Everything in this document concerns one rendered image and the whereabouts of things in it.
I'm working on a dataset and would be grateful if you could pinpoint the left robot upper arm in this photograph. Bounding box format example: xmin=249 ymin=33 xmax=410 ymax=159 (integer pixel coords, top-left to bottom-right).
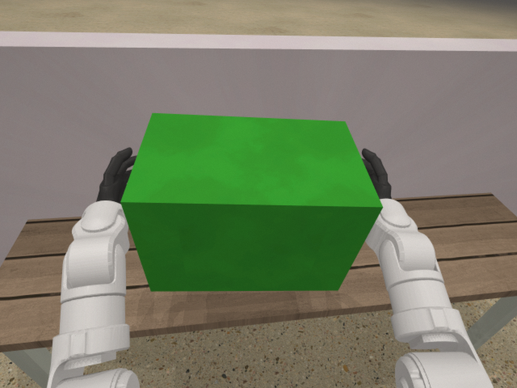
xmin=55 ymin=368 xmax=140 ymax=388

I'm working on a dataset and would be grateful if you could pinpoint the carton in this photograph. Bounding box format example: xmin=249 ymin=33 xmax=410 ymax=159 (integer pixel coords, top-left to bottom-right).
xmin=120 ymin=113 xmax=383 ymax=292

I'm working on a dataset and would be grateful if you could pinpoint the right robot upper arm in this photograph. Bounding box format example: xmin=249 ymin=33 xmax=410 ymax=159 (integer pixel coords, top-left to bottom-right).
xmin=395 ymin=352 xmax=491 ymax=388

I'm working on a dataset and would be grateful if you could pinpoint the table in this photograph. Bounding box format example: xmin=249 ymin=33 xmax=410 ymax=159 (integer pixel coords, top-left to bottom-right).
xmin=0 ymin=192 xmax=517 ymax=388

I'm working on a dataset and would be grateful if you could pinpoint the left robot hand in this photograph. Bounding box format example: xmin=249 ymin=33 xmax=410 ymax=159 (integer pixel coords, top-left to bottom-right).
xmin=96 ymin=147 xmax=137 ymax=204

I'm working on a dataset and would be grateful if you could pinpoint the robot right forearm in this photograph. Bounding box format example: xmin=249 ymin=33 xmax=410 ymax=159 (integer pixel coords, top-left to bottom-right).
xmin=365 ymin=199 xmax=494 ymax=388

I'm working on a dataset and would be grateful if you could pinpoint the robot left forearm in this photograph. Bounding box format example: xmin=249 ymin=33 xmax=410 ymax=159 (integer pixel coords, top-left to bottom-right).
xmin=47 ymin=200 xmax=130 ymax=388

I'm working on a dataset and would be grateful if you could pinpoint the right robot hand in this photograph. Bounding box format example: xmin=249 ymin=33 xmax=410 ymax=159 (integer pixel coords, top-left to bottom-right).
xmin=362 ymin=149 xmax=392 ymax=199

